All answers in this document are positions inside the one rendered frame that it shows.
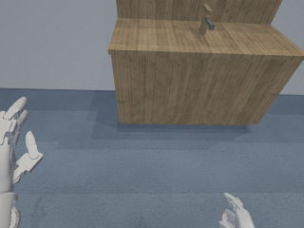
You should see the left robot forearm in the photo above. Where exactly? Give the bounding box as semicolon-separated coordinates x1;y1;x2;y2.
0;192;21;228

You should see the left robot hand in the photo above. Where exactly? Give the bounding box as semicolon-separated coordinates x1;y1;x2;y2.
0;96;43;194

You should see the right robot hand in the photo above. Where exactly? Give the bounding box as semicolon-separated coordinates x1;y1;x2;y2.
218;192;255;228

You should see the tap lever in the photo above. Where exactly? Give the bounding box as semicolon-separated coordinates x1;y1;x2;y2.
204;17;215;30

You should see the counter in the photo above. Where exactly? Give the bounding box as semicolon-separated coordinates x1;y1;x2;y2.
108;0;304;125

